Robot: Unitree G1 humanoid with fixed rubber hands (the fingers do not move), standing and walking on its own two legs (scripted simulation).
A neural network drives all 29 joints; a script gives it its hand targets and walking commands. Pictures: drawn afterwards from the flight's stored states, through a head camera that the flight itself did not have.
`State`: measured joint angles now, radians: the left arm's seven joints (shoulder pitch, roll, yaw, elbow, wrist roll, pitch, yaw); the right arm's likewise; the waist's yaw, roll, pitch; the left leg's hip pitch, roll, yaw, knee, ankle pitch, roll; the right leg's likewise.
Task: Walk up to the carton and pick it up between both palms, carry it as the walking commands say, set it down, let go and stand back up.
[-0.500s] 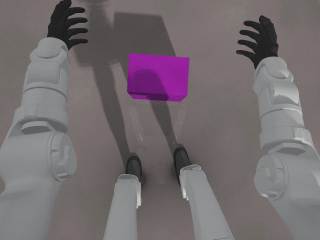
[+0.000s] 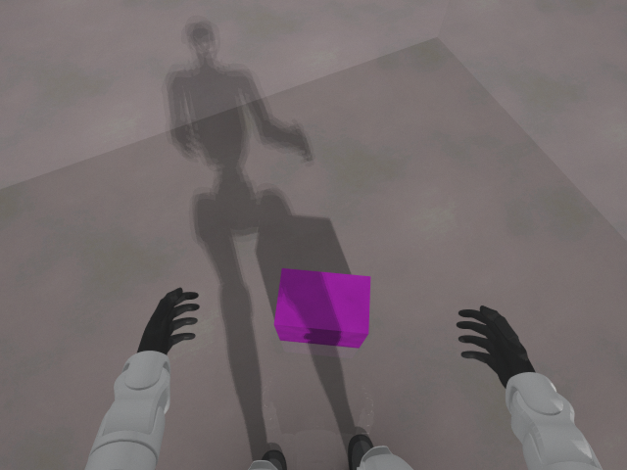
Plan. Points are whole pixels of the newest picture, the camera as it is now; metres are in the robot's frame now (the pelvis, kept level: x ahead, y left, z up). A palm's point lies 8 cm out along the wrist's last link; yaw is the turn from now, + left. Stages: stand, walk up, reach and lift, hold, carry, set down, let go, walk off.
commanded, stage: let go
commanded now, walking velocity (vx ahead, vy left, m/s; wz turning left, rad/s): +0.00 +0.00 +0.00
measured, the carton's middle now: (322, 310) +0.48 -0.03 -0.64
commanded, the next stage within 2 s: stand in 0.72 s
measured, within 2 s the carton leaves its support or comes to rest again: neither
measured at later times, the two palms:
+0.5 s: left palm out of the picture +0.16 +0.24 -0.04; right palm (527, 435) +0.17 -0.22 -0.05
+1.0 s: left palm out of the picture +0.14 +0.29 -0.05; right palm (579, 450) +0.15 -0.29 -0.07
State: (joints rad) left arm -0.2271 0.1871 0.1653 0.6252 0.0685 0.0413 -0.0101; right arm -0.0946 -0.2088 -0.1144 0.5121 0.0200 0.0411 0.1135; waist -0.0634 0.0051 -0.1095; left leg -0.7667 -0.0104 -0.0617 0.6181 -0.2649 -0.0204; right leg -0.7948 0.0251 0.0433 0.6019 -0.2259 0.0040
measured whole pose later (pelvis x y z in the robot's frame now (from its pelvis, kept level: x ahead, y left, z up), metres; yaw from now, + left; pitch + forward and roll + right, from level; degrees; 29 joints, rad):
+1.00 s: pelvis +0.02 -0.01 +0.02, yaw +2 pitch +0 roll -1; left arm 0.21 0.34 0.07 0.72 0.04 0.01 -0.01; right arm 0.25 -0.34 -0.05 0.68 -0.03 0.03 0.00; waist 0.01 0.04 -0.01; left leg -0.18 0.01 -0.09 0.51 -0.32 -0.03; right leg -0.20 0.04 0.01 0.49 -0.28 -0.02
